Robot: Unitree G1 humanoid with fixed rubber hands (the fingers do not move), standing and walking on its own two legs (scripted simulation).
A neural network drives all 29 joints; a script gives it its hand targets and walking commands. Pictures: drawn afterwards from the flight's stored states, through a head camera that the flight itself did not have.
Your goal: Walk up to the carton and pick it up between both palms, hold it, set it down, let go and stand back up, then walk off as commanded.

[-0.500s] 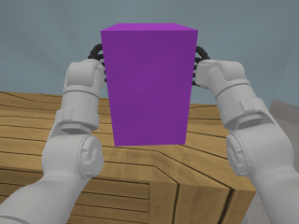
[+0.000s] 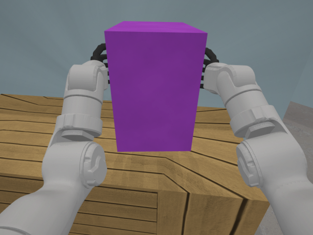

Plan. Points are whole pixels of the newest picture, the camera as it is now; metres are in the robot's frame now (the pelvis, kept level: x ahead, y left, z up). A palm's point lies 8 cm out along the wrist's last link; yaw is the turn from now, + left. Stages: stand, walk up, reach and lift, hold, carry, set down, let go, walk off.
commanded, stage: hold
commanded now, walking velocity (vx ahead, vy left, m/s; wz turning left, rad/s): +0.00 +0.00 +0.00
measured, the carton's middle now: (153, 79) +0.41 +0.00 +0.30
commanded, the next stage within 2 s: none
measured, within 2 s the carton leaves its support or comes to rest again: neither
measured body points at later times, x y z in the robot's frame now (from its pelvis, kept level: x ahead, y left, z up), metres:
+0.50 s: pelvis +0.00 +0.00 +0.00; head -0.12 +0.00 +0.44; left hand +0.38 +0.13 +0.34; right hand +0.36 -0.14 +0.34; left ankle +0.01 +0.13 -0.75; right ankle -0.01 -0.12 -0.75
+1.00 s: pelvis +0.00 +0.00 +0.00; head -0.11 +0.01 +0.44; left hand +0.39 +0.13 +0.33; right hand +0.37 -0.14 +0.33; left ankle +0.01 +0.13 -0.75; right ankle -0.01 -0.12 -0.75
